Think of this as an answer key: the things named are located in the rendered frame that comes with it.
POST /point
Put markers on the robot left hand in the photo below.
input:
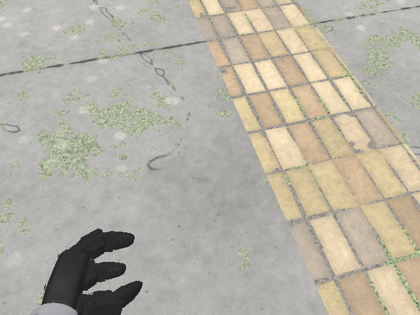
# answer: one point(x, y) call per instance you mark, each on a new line
point(75, 272)

